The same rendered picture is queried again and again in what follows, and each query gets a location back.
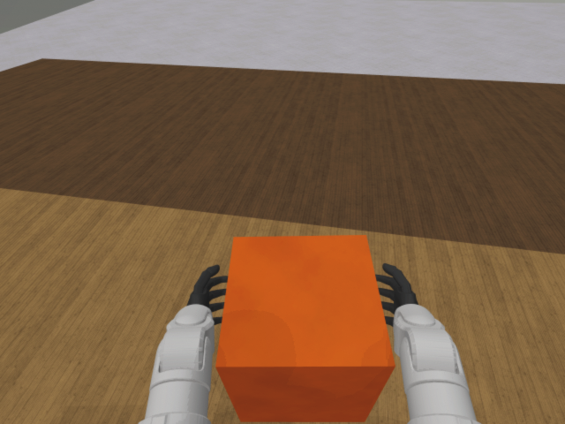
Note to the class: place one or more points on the robot right forearm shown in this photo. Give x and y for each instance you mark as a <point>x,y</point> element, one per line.
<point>433,378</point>

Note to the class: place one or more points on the right robot hand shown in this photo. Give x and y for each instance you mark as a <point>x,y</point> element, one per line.
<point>401,293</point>

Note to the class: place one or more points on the robot left forearm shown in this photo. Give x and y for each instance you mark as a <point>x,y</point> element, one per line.
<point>181,378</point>

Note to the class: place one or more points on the left robot hand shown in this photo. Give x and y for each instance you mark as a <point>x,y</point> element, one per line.
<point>202,295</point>

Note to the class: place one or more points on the carton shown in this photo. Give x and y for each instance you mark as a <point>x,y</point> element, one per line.
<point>303,335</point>

